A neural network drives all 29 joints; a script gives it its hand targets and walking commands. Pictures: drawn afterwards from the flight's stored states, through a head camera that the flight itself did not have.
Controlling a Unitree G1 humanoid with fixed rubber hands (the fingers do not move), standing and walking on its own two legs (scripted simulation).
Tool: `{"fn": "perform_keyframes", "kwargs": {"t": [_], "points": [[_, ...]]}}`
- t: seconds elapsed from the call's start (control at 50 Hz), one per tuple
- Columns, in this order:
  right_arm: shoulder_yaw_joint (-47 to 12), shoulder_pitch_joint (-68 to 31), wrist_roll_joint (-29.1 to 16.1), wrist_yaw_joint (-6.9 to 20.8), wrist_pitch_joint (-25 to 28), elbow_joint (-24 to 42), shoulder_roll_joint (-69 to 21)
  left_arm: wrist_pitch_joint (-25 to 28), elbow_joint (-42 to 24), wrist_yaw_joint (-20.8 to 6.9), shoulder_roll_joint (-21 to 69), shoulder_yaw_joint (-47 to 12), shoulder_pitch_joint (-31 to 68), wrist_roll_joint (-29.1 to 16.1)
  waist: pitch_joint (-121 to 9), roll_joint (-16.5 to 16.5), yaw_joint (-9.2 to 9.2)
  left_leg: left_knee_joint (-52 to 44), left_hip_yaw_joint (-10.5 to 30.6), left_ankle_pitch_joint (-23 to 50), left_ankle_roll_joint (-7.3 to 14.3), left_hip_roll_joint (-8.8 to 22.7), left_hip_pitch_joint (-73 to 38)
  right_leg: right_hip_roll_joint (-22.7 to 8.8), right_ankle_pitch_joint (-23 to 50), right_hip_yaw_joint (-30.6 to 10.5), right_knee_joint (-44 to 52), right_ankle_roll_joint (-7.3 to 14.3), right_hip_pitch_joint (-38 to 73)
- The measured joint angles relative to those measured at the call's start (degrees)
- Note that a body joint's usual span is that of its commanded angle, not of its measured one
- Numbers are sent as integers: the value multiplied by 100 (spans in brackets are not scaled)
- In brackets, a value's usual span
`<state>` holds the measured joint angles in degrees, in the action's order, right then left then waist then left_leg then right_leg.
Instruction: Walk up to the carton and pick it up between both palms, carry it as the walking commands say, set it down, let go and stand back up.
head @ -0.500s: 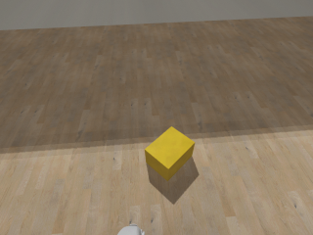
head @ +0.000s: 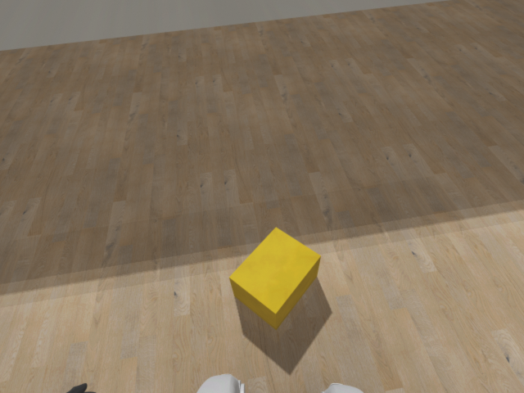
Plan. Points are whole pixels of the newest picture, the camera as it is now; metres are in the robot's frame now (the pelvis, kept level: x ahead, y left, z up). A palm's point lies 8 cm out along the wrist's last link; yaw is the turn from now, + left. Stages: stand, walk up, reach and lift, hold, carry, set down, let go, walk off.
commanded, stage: walk up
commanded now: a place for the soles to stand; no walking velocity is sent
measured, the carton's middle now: (276, 276) +0.61 +0.00 -0.66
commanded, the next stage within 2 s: none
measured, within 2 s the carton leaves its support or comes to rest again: neither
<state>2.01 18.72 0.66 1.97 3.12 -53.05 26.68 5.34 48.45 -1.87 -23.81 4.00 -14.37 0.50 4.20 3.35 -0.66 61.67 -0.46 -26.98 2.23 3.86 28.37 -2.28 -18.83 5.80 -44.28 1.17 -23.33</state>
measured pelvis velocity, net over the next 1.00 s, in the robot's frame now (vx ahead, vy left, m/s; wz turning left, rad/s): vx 0.17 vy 0.00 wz -0.02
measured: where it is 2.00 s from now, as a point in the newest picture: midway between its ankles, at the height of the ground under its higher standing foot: (212, 382)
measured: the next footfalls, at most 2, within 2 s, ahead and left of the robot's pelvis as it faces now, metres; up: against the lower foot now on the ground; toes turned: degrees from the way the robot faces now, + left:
left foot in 0.14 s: +0.19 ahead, +0.14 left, +0.00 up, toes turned +4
right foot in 0.40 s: +0.24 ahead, -0.12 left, +0.00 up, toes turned -5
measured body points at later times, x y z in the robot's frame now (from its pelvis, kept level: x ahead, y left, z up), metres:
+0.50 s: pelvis +0.14 +0.00 -0.01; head +0.16 -0.01 +0.44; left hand +0.24 +0.32 -0.12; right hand +0.19 -0.33 -0.13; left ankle +0.15 +0.14 -0.70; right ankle +0.20 -0.12 -0.71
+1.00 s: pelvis +0.17 +0.00 +0.03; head +0.18 +0.00 +0.47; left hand +0.30 +0.29 -0.10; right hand +0.25 -0.32 -0.10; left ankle +0.15 +0.14 -0.71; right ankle +0.20 -0.12 -0.71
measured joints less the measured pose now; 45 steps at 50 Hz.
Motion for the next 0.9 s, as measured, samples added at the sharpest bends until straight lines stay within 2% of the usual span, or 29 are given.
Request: {"fn": "perform_keyframes", "kwargs": {"t": [0.08,0.14,0.16,0.18,0.22,0.26,0.32,0.38,0.42,0.48,0.56,0.64,0.9], "points": [[-6,-162,3,67,96,41,-83,-71,46,-25,-51,-55,-150,-3,19,-117,151,-878,-135,61,-53,27,120,-110,-282,10,-48,-22,306],[42,-210,21,105,183,120,-112,-182,133,-68,-121,-88,-265,16,-15,-299,229,-1666,-308,845,-65,-49,-158,-255,-651,-46,-322,-59,469],[59,-216,43,85,222,151,-121,-232,164,-67,-146,-90,-305,22,-30,-430,255,-1670,-390,1136,-91,-136,-233,-340,-840,-157,-544,10,447],[72,-224,70,54,255,200,-114,-289,214,-47,-142,-94,-331,19,-60,-528,264,-1562,-479,1123,-107,-194,-248,-361,-1010,-322,-835,89,336],[71,-265,69,2,272,297,-65,-396,366,-3,-68,-118,-300,12,-96,-542,197,-1409,-525,846,-97,-201,-293,-178,-1207,-592,-1534,91,5],[68,-314,40,-57,266,337,-48,-406,449,10,-18,-150,-212,10,-49,-535,129,-1443,-551,697,-53,-173,-433,-99,-1136,-615,-1836,83,-278],[34,-327,5,-115,254,337,-40,-307,451,3,27,-147,-36,3,68,-522,57,-1585,-580,659,-127,-102,-624,-140,-927,-470,-1455,91,-536],[-23,-348,-32,-142,156,246,-19,-198,388,31,58,-138,96,-9,159,-432,10,-1492,-526,510,-229,5,-677,-112,-135,-330,-379,156,-391],[-64,-393,-87,-167,61,128,-31,-184,406,79,66,-128,200,22,179,-336,9,-1232,-439,306,-306,104,-604,-35,266,-277,-228,50,-345],[-114,-522,-126,-205,-63,-108,-147,-272,487,117,73,-195,398,11,176,-340,-1,-1167,-317,152,-218,12,-634,-68,-51,-257,-502,-43,-385],[-180,-707,-79,-218,-47,-431,-298,-382,643,133,171,-286,676,-39,133,-402,10,-1486,-331,227,-416,-102,-849,-157,-180,-307,-458,-82,-293],[-243,-899,-110,-230,-19,-634,-357,-387,799,134,315,-360,945,-86,104,-312,16,-1719,-320,259,-432,-55,-1006,-99,-127,-273,-189,-70,-116],[-258,-1464,-81,-258,-58,-1111,-456,-477,1341,145,416,-410,1451,-88,38,-411,13,-2619,-365,643,-437,-60,-1570,-60,231,-252,679,-95,438]]}}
